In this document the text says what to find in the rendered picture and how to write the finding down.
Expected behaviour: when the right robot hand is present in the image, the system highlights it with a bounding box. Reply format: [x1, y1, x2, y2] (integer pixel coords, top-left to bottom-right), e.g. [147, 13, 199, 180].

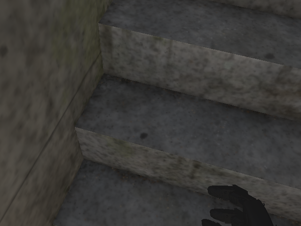
[201, 185, 277, 226]

